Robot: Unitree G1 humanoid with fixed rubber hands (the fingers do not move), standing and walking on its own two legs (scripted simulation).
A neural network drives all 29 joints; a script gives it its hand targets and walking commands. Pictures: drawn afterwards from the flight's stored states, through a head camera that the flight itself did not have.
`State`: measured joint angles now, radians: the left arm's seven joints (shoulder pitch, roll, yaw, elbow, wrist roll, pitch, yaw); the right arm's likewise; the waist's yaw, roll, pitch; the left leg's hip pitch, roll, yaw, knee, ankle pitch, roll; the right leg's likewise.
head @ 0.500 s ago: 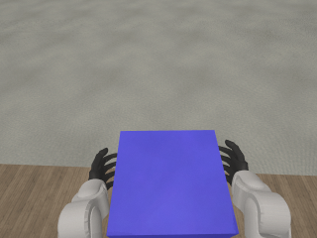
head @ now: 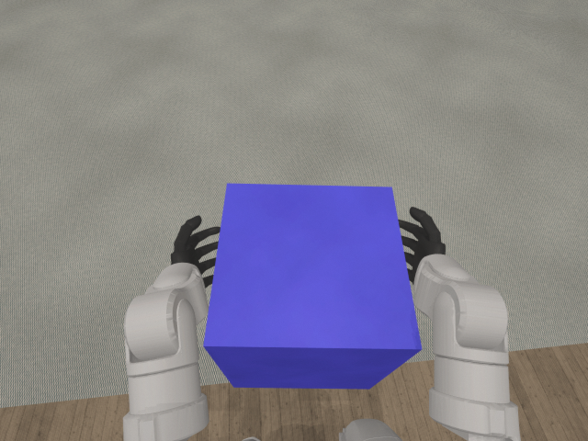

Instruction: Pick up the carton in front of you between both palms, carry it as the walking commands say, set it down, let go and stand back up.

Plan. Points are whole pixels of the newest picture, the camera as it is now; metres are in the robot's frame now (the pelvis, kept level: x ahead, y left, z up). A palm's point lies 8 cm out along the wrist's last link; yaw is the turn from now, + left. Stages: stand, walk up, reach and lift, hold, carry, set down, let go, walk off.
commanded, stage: carry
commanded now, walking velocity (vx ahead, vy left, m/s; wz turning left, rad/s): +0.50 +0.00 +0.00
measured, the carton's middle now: (305, 296) +0.30 -0.01 +0.00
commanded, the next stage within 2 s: none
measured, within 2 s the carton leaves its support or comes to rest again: neither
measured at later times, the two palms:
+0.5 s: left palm (187, 108) +0.63 +0.16 +0.09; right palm (353, 90) +0.67 -0.14 +0.08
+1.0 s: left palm (213, 52) +1.00 +0.15 -0.01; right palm (329, 48) +0.98 -0.15 +0.00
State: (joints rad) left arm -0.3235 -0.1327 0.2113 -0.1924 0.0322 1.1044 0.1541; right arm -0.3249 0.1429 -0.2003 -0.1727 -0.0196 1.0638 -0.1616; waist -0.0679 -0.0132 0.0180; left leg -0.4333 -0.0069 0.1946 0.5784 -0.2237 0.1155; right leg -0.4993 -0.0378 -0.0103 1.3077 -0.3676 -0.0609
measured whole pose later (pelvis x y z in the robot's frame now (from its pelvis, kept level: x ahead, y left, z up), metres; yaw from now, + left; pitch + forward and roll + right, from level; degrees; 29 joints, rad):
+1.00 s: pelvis +0.68 +0.02 -0.07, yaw +0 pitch +5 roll -1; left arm -0.36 -0.17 0.27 -0.11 0.06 1.03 0.15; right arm -0.39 0.13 -0.24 -0.04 0.01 1.00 -0.16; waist -0.09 0.00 0.00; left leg -0.25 -0.06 0.10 0.53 -0.38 0.11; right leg -0.74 -0.06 -0.03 1.00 -0.25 -0.04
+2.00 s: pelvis +1.35 +0.04 -0.06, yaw +0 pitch +4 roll -1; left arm 0.09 -0.14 0.04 -0.55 0.06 1.17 0.13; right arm 0.07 0.13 -0.03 -0.51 -0.04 1.14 -0.12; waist -0.02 -0.01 -0.15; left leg 0.03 0.02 0.19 0.21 -0.30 0.02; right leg -0.59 -0.11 -0.14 0.59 -0.06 0.02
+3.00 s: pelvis +1.88 +0.04 -0.06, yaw +0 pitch +3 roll +0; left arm 0.04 -0.13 0.03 -0.56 0.06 1.20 0.13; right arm 0.02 0.13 -0.04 -0.54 -0.05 1.18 -0.11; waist -0.01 0.00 -0.14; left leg -0.25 0.05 0.22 0.47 -0.27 0.02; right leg -0.22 -0.06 -0.14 0.47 -0.30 0.01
